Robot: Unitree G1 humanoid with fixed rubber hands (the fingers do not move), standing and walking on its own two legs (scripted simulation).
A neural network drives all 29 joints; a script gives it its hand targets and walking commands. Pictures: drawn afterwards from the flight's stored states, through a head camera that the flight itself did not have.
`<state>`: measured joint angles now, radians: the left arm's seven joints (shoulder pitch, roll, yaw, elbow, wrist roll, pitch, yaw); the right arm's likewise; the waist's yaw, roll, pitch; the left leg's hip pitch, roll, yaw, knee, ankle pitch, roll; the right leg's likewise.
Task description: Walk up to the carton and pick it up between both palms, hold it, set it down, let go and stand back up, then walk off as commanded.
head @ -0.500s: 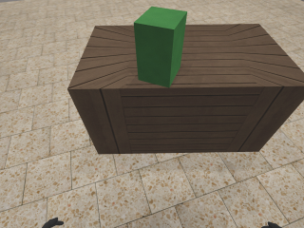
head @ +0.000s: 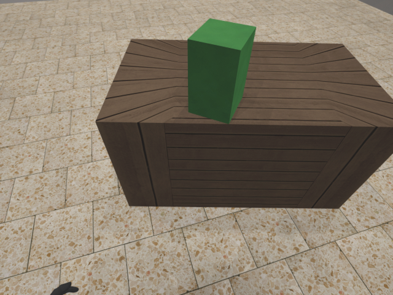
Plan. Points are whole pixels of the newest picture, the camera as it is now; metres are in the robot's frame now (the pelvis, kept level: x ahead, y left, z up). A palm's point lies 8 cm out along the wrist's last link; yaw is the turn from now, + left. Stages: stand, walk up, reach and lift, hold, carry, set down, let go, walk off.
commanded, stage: walk up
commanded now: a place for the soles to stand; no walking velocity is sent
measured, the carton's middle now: (219, 72) +0.83 -0.06 +0.03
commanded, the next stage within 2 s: none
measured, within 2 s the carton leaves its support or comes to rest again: neither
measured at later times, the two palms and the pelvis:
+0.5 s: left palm (70, 278) +0.18 +0.27 -0.05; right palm (370, 266) +0.22 -0.36 -0.08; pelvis +0.12 -0.05 +0.00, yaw +1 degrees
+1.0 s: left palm (68, 216) +0.33 +0.34 -0.08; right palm (333, 213) +0.32 -0.29 -0.02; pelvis +0.25 +0.04 +0.01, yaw +0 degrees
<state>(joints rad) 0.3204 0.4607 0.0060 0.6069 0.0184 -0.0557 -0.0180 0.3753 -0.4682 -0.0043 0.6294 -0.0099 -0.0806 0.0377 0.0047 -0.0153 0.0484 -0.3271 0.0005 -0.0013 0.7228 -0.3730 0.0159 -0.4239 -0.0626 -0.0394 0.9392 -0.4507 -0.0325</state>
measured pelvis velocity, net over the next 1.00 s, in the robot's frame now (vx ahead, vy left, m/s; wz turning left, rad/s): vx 0.25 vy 0.04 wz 0.00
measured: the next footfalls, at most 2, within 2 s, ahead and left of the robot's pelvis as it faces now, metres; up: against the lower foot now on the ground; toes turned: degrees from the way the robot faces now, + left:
right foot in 0.24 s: +0.20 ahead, -0.15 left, +0.00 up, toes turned -4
left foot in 0.76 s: +0.31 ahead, +0.11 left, +0.00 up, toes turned +2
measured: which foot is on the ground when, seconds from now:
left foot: down 0.00-0.26, up 0.28-0.74, down 0.76-1.00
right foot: up 0.00-0.22, down 0.24-0.76, up 0.78-1.00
